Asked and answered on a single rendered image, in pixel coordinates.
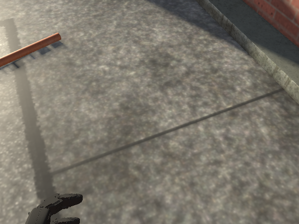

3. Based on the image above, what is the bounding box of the left robot hand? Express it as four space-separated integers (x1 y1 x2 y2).
25 193 83 224

